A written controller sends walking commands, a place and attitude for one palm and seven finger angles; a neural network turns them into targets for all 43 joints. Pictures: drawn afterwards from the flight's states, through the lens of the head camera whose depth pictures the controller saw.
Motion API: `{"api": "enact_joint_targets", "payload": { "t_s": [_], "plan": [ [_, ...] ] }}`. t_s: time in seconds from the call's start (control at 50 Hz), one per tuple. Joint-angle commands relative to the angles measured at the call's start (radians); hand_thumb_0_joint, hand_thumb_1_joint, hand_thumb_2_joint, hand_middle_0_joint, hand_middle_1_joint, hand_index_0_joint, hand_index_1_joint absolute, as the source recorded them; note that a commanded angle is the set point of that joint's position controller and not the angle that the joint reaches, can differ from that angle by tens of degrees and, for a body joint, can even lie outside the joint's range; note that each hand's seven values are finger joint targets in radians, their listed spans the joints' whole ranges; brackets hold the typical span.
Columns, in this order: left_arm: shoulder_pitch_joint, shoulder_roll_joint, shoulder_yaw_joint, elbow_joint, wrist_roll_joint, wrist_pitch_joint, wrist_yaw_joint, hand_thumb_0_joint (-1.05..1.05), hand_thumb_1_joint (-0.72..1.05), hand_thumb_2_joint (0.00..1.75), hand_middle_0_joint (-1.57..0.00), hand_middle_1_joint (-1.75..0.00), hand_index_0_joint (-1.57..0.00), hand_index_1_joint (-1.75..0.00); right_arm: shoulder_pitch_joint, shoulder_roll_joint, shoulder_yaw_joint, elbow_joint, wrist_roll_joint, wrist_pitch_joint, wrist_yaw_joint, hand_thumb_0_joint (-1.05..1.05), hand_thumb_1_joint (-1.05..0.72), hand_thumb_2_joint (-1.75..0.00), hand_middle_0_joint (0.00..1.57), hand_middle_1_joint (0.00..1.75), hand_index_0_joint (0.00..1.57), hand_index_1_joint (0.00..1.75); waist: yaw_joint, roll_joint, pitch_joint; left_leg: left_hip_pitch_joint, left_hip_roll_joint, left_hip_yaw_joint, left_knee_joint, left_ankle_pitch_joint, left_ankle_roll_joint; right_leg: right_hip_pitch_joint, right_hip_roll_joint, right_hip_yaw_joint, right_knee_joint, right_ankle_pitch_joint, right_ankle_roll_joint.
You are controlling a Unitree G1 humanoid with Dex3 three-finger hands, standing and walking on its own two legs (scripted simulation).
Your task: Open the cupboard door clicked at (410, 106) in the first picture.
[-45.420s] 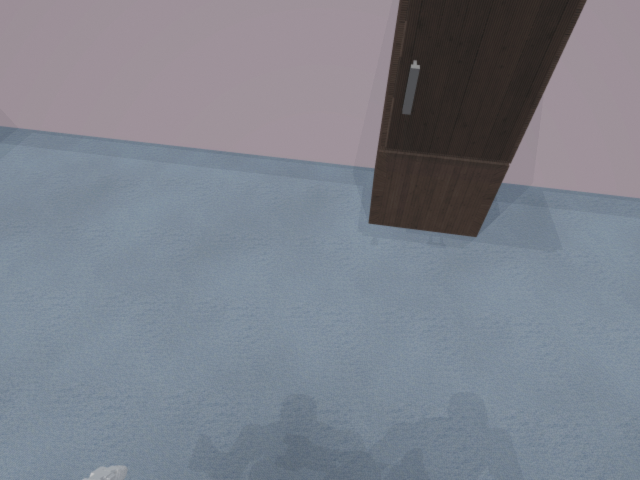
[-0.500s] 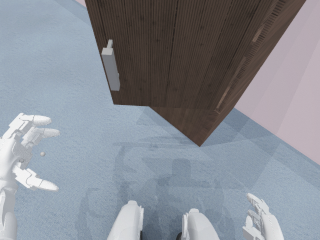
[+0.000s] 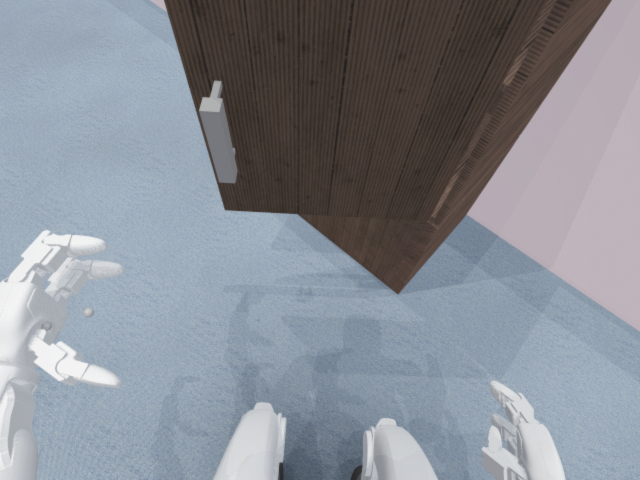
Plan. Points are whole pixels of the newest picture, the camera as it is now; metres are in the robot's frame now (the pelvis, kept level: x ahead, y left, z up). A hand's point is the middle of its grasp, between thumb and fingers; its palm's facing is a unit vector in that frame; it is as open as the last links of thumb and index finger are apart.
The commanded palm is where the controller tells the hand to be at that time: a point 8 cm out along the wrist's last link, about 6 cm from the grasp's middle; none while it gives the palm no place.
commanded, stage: move the hooked fingers beside the handle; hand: left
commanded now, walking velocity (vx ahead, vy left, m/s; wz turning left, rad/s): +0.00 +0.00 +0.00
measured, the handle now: (222, 134) +0.58 +0.19 +0.02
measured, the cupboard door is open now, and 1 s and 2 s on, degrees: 40 40 40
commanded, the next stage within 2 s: none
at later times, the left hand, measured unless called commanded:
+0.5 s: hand (121, 250) +0.36 +0.27 +0.04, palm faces +0.03 -1.00 -0.04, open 14.0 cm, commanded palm +0.35 +0.31 +0.04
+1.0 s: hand (148, 203) +0.44 +0.26 +0.03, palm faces +0.04 -1.00 -0.03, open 14.0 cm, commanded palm +0.43 +0.30 +0.03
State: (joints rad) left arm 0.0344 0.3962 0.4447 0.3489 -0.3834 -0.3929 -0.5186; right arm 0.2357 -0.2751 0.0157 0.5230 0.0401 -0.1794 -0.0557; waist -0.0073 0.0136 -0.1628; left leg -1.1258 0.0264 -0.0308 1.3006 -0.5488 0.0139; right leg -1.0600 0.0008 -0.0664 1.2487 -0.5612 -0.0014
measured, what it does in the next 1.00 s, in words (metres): stands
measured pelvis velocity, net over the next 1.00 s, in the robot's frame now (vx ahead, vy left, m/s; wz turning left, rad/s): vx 0.00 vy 0.00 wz -0.03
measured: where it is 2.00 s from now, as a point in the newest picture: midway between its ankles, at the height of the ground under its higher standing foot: outside the picture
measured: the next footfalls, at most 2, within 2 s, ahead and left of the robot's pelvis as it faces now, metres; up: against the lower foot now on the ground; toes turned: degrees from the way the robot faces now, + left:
none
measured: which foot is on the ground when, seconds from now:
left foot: down 0.00-1.00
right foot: down 0.00-1.00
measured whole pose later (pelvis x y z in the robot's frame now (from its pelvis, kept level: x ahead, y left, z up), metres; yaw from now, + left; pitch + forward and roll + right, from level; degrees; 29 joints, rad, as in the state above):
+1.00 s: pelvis +0.00 +0.00 -0.01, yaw -2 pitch +26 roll -3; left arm -0.59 0.53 0.50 0.93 -0.20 -0.43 -0.44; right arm 0.29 -0.29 0.02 0.60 0.02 -0.04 -0.03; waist -0.09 0.01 -0.15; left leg -1.24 0.04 -0.02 1.34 -0.56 0.02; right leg -1.19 0.02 -0.05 1.29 -0.56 0.00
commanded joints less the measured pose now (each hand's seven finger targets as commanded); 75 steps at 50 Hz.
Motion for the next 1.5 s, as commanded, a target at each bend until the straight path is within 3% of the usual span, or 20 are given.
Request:
{"api": "enact_joint_targets", "payload": {
  "t_s": [0.0,0.06,0.18,0.26,0.3,0.48,0.52,0.58,0.66,0.76,0.82,0.86,0.94,0.96,1.08,1.14,1.18,1.3,1.4,1.48],
  "plan": [
    [-0.108,0.229,0.089,-0.182,-0.027,-0.052,0.000,0.00,-0.50,0.30,-0.30,-1.20,-0.30,-1.20,0.019,-0.162,-0.075,-0.123,0.004,-0.041,-0.018,0.00,-0.90,-0.90,0.20,0.30,0.20,0.30,0.003,0.089,-0.318,0.297,-0.018,-0.022,-0.190,0.275,0.006,0.132,0.029,0.013,-0.156,0.203,-0.024],
    [-0.253,0.225,0.059,-0.164,-0.016,-0.054,0.007,0.00,-0.50,0.30,-0.30,-1.20,-0.30,-1.20,0.027,-0.166,-0.068,-0.106,0.002,-0.042,-0.027,0.00,-0.90,-0.90,0.20,0.30,0.20,0.30,-0.030,0.079,-0.292,0.271,-0.017,-0.028,-0.171,0.242,0.011,0.090,0.032,0.012,-0.148,0.176,-0.025],
    [-0.365,0.262,0.057,-0.110,0.019,-0.047,0.009,0.00,-0.50,0.30,-0.30,-1.20,-0.30,-1.20,0.038,-0.173,-0.068,-0.085,-0.001,-0.034,-0.033,0.00,-0.90,-0.90,0.20,0.30,0.20,0.30,-0.019,0.122,-0.379,0.323,-0.012,-0.026,-0.168,0.281,0.007,0.095,0.025,0.020,-0.142,0.202,-0.029],
    [-0.392,0.307,0.100,-0.041,0.028,-0.027,0.024,0.00,-0.50,0.30,-0.30,-1.20,-0.30,-1.20,0.047,-0.172,-0.068,-0.081,-0.001,-0.015,-0.029,0.00,-0.90,-0.90,0.20,0.30,0.20,0.30,-0.010,0.078,-0.394,0.293,-0.011,-0.019,-0.159,0.313,0.012,0.137,0.027,0.024,-0.138,0.242,-0.027],
    [-0.406,0.304,0.101,-0.019,0.033,-0.024,0.031,0.00,-0.50,0.30,-0.30,-1.20,-0.30,-1.20,0.046,-0.168,-0.066,-0.080,0.000,-0.003,-0.024,0.00,-0.90,-0.90,0.20,0.30,0.20,0.30,-0.005,0.101,-0.400,0.300,-0.010,-0.015,-0.167,0.325,0.007,0.144,0.024,0.025,-0.139,0.257,-0.025],
    [-0.554,0.322,0.098,0.128,0.070,-0.050,0.048,0.00,-0.50,0.30,-0.30,-1.20,-0.30,-1.20,0.088,-0.179,-0.068,-0.049,-0.005,0.034,-0.014,0.00,-0.90,-0.90,0.20,0.30,0.20,0.30,-0.041,0.057,-0.372,0.262,-0.003,-0.011,-0.155,0.303,0.012,0.112,0.031,0.027,-0.138,0.249,-0.021],
    [-0.641,0.298,0.061,0.135,0.080,-0.066,0.049,0.00,-0.50,0.30,-0.30,-1.20,-0.30,-1.20,0.092,-0.179,-0.070,-0.038,-0.006,0.037,-0.015,0.00,-0.90,-0.90,0.20,0.30,0.20,0.30,-0.056,0.091,-0.378,0.284,-0.004,-0.016,-0.154,0.288,0.012,0.079,0.027,0.027,-0.139,0.228,-0.022],
    [-0.692,0.342,0.087,0.163,0.094,-0.085,0.052,0.00,-0.50,0.30,-0.30,-1.20,-0.30,-1.20,0.114,-0.185,-0.073,-0.020,-0.011,0.046,-0.016,0.00,-0.90,-0.90,0.20,0.30,0.20,0.30,-0.050,0.105,-0.438,0.322,0.000,-0.022,-0.146,0.337,0.009,0.082,0.029,0.028,-0.128,0.259,-0.025],
    [-0.764,0.371,0.094,0.218,0.114,-0.086,0.058,0.00,-0.50,0.30,-0.30,-1.20,-0.30,-1.20,0.128,-0.187,-0.071,-0.009,-0.014,0.062,-0.013,0.00,-0.90,-0.90,0.20,0.30,0.20,0.30,-0.052,0.145,-0.441,0.328,0.000,-0.026,-0.137,0.369,0.008,0.056,0.030,0.023,-0.112,0.270,-0.030],
    [-0.760,0.393,0.123,0.254,0.118,-0.090,0.070,0.00,-0.50,0.30,-0.30,-1.20,-0.30,-1.20,0.144,-0.187,-0.073,-0.008,-0.018,0.085,-0.002,0.00,-0.90,-0.90,0.20,0.30,0.20,0.30,-0.046,0.115,-0.484,0.340,0.004,-0.026,-0.131,0.421,0.008,0.089,0.032,0.023,-0.108,0.318,-0.027],
    [-0.792,0.377,0.101,0.318,0.135,-0.081,0.075,0.00,-0.50,0.30,-0.30,-1.20,-0.30,-1.20,0.151,-0.188,-0.070,-0.001,-0.017,0.103,0.004,0.00,-0.90,-0.90,0.20,0.30,0.20,0.30,-0.066,0.090,-0.443,0.294,0.004,-0.019,-0.128,0.376,0.013,0.075,0.031,0.026,-0.118,0.302,-0.019],
    [-0.861,0.410,0.117,0.361,0.142,-0.088,0.080,0.00,-0.50,0.30,-0.30,-1.20,-0.30,-1.20,0.161,-0.191,-0.065,0.004,-0.019,0.110,0.000,0.00,-0.90,-0.90,0.20,0.30,0.20,0.30,-0.077,0.084,-0.412,0.247,0.002,-0.018,-0.119,0.336,0.018,0.066,0.034,0.028,-0.113,0.278,-0.021],
    [-0.951,0.418,0.101,0.386,0.167,-0.116,0.082,0.00,-0.50,0.30,-0.30,-1.20,-0.30,-1.20,0.170,-0.193,-0.066,0.015,-0.026,0.122,0.002,0.00,-0.90,-0.90,0.20,0.30,0.20,0.30,-0.085,0.132,-0.457,0.300,0.005,-0.028,-0.109,0.361,0.013,0.029,0.033,0.027,-0.102,0.274,-0.023],
    [-0.993,0.397,0.078,0.384,0.167,-0.126,0.079,0.00,-0.50,0.30,-0.30,-1.20,-0.30,-1.20,0.176,-0.192,-0.066,0.018,-0.028,0.124,0.003,0.00,-0.90,-0.90,0.20,0.30,0.20,0.30,-0.102,0.143,-0.461,0.318,0.006,-0.034,-0.101,0.372,0.015,0.002,0.036,0.023,-0.097,0.273,-0.025],
    [-1.093,0.465,0.098,0.480,0.196,-0.119,0.082,0.00,-0.50,0.30,-0.30,-1.20,-0.30,-1.20,0.192,-0.206,-0.057,0.033,-0.034,0.149,0.002,0.00,-0.90,-0.90,0.20,0.30,0.20,0.30,-0.108,0.156,-0.486,0.302,0.008,-0.047,-0.086,0.348,0.015,-0.028,0.035,0.022,-0.086,0.243,-0.025],
    [-1.145,0.488,0.097,0.526,0.213,-0.106,0.094,0.00,-0.50,0.30,-0.30,-1.20,-0.30,-1.20,0.201,-0.210,-0.052,0.036,-0.036,0.162,0.003,0.00,-0.90,-0.90,0.20,0.30,0.20,0.30,-0.128,0.148,-0.463,0.274,0.011,-0.051,-0.076,0.332,0.017,-0.053,0.036,0.019,-0.082,0.230,-0.023],
    [-1.183,0.511,0.107,0.512,0.220,-0.112,0.103,0.00,-0.50,0.30,-0.30,-1.20,-0.30,-1.20,0.211,-0.213,-0.050,0.037,-0.041,0.169,0.004,0.00,-0.90,-0.90,0.20,0.30,0.20,0.30,-0.124,0.183,-0.515,0.309,0.012,-0.057,-0.068,0.366,0.014,-0.064,0.038,0.016,-0.069,0.241,-0.026],
    [-1.255,0.572,0.122,0.591,0.247,-0.087,0.121,0.00,-0.50,0.30,-0.30,-1.20,-0.30,-1.20,0.231,-0.220,-0.037,0.037,-0.045,0.192,0.008,0.00,-0.90,-0.90,0.20,0.30,0.20,0.30,-0.156,0.157,-0.497,0.233,0.015,-0.055,-0.040,0.343,0.024,-0.063,0.041,0.020,-0.063,0.242,-0.020],
    [-1.324,0.602,0.119,0.577,0.266,-0.082,0.128,0.00,-0.50,0.30,-0.30,-1.20,-0.30,-1.20,0.252,-0.223,-0.030,0.037,-0.053,0.206,0.014,0.00,-0.90,-0.90,0.20,0.30,0.20,0.30,-0.163,0.225,-0.562,0.278,0.022,-0.068,-0.021,0.405,0.019,-0.091,0.044,0.014,-0.041,0.268,-0.023],
    [-1.377,0.615,0.117,0.618,0.278,-0.058,0.132,0.00,-0.50,0.30,-0.30,-1.20,-0.30,-1.20,0.275,-0.227,-0.025,0.045,-0.055,0.219,0.017,0.00,-0.90,-0.90,0.20,0.30,0.20,0.30,-0.191,0.205,-0.547,0.249,0.026,-0.069,-0.003,0.402,0.025,-0.111,0.046,0.012,-0.039,0.273,-0.019]
  ]
}}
